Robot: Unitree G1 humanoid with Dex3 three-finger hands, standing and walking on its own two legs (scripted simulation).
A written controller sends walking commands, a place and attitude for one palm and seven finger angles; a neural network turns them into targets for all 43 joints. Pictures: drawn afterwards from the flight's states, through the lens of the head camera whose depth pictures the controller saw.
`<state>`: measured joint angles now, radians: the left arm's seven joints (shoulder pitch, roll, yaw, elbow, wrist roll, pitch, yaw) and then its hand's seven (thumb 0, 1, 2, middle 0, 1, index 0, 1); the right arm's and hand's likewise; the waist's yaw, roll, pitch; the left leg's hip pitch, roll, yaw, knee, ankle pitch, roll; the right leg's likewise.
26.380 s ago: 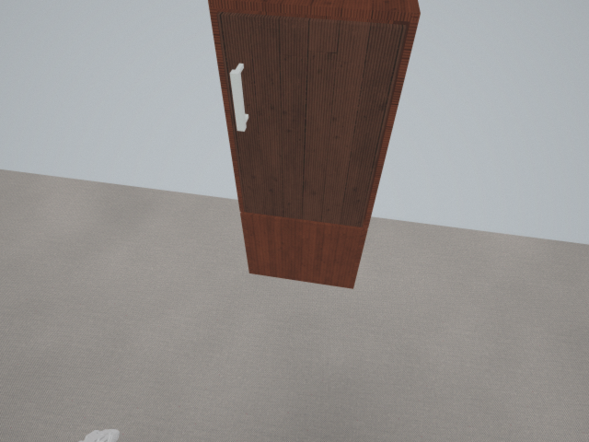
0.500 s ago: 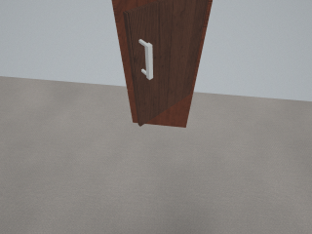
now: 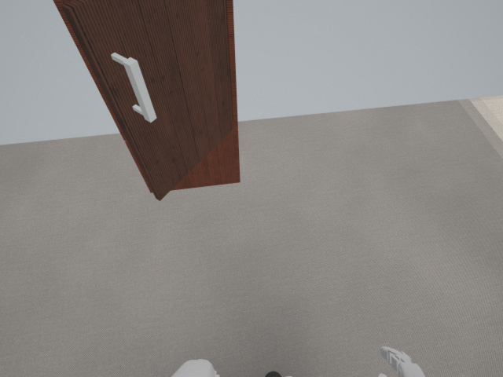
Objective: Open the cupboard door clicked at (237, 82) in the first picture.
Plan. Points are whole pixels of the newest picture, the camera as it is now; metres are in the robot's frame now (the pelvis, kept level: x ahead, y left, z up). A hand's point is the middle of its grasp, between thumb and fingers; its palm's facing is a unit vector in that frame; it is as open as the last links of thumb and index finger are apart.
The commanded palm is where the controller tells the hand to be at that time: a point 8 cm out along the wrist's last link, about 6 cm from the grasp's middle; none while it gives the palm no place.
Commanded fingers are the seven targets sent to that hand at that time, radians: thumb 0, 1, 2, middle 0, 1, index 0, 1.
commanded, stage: walk to a spot facing it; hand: left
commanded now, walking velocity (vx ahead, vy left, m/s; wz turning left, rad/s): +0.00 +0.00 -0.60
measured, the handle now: (134, 89) +0.62 +0.30 +0.04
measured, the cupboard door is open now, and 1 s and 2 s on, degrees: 46 46 46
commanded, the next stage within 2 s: none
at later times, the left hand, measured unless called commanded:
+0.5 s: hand (157, 346) +0.17 +0.20 -0.19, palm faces -0.30 -0.92 -0.25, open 7.4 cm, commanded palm none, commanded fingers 0.00 0.90 0.90 -0.20 -0.30 -0.20 -0.30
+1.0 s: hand (205, 317) +0.22 +0.11 -0.18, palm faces -0.57 -0.79 -0.21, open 7.4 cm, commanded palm none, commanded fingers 0.00 0.90 0.90 -0.20 -0.30 -0.20 -0.30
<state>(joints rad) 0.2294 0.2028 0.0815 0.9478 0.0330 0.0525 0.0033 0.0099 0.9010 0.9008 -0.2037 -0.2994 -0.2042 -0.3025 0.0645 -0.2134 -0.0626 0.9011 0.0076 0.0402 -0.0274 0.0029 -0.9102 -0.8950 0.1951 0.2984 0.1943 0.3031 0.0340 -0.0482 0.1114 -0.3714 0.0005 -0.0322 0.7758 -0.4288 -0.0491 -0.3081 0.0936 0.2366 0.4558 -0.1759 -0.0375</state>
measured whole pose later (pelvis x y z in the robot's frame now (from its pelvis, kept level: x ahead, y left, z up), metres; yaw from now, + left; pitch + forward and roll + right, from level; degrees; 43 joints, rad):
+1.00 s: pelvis +0.05 -0.01 -0.01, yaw -36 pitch +2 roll +1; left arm 0.20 0.24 0.07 0.92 0.03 0.03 -0.03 0.01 0.90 0.90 -0.20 -0.30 -0.20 -0.30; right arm 0.19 -0.23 -0.05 0.88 -0.01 0.01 0.01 0.01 -0.91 -0.89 0.20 0.30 0.19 0.30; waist 0.00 -0.05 0.08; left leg -0.38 0.05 0.08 0.74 -0.41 -0.07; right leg -0.27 0.01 0.11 0.54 -0.30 -0.01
